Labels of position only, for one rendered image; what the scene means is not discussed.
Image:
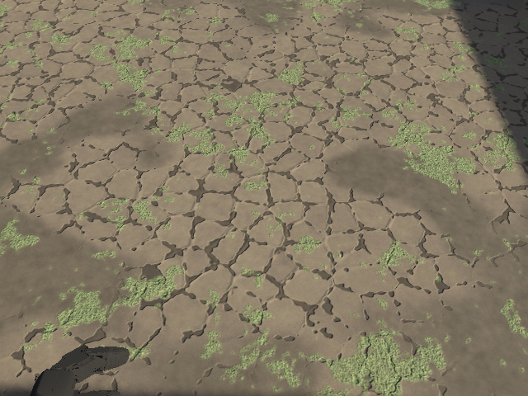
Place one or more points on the left robot hand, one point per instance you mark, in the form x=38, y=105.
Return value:
x=75, y=367

